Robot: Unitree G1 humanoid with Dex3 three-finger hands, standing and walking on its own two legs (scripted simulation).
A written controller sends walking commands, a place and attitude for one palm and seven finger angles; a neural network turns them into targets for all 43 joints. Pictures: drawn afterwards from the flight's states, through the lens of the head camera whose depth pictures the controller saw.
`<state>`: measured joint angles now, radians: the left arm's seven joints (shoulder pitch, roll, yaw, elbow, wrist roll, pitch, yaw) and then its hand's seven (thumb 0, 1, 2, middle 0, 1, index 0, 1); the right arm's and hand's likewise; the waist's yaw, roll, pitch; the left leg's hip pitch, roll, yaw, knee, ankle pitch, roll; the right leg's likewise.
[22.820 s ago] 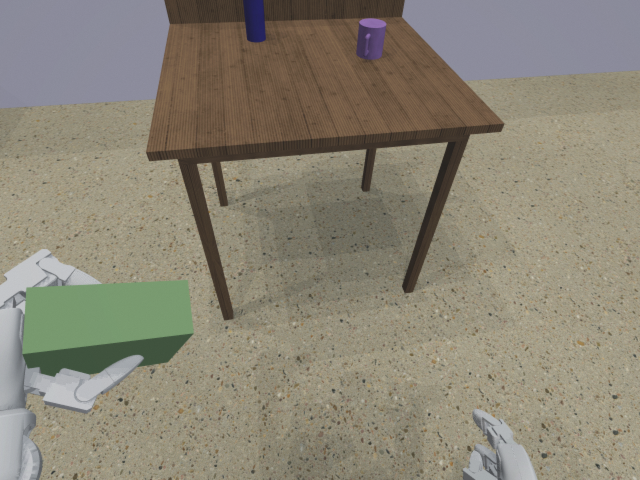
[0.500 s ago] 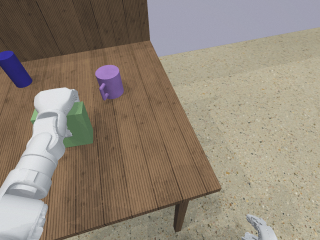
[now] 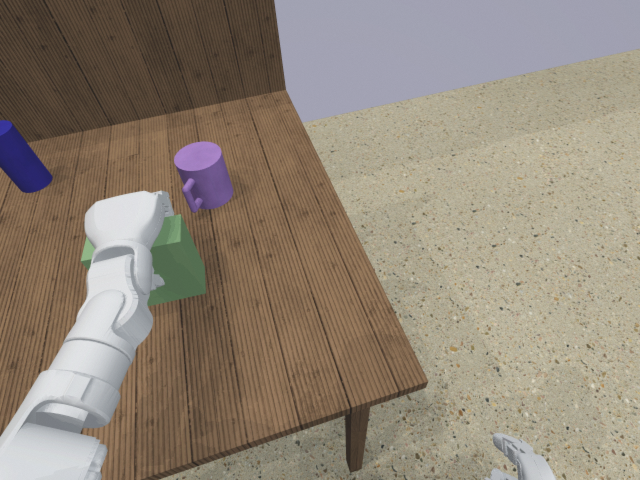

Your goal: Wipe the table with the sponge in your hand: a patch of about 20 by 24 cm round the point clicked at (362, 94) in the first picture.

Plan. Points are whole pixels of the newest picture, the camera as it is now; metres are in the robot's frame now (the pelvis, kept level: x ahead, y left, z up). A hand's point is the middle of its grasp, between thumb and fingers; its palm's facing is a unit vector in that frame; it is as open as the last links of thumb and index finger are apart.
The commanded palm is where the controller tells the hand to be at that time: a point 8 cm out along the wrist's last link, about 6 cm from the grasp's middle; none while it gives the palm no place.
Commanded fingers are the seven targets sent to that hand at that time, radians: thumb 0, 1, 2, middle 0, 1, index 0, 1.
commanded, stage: wipe back along the middle lane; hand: left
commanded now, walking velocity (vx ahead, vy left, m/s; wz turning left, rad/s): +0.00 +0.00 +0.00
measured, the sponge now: (156, 273) +0.37 +0.28 +0.03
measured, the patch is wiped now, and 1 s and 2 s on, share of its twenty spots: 0.55 0.70 0.75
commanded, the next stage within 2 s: slide across to the third lane in 1.30 s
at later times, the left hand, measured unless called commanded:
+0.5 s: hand (151, 273) +0.33 +0.25 +0.08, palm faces +0.03 -0.03 -1.00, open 9.5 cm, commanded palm +0.29 +0.24 +0.11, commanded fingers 0.00 0.10 1.30 -1.20 -1.60 -1.20 -1.60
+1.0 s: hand (154, 305) +0.29 +0.23 +0.08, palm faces +0.08 -0.08 -0.99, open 9.5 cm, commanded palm +0.23 +0.22 +0.11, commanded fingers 0.00 0.10 1.30 -1.20 -1.60 -1.20 -1.60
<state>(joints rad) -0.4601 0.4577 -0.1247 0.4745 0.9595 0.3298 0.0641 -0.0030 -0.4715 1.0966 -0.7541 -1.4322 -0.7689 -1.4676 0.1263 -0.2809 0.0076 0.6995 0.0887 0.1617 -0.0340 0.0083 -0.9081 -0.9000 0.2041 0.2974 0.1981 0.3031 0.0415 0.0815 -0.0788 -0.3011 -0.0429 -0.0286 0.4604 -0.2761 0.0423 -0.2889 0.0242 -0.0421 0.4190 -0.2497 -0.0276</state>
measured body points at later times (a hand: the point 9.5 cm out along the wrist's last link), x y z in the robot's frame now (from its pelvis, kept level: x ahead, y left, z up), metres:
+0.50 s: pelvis +0.00 -0.01 +0.00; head +0.00 -0.04 +0.45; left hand +0.33 +0.25 +0.14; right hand +0.20 -0.24 -0.11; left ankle -0.03 +0.09 -0.74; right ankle -0.03 -0.10 -0.74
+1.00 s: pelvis +0.00 +0.00 +0.00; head -0.01 -0.05 +0.45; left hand +0.28 +0.23 +0.14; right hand +0.23 -0.22 -0.09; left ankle -0.03 +0.09 -0.74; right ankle -0.03 -0.10 -0.74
